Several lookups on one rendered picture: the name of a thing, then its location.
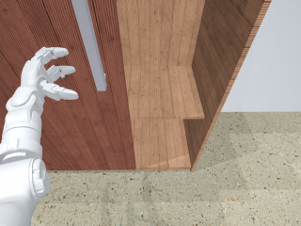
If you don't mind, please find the robot left forearm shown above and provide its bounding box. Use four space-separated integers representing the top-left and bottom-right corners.
0 85 45 165

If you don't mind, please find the robot left hand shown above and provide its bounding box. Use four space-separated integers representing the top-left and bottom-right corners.
21 47 79 101

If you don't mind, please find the wardrobe door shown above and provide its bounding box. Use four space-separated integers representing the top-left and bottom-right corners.
0 0 136 170

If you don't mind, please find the left robot upper arm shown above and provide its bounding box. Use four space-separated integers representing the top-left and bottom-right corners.
0 157 51 226

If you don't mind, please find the handle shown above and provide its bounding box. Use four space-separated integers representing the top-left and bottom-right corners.
71 0 107 91

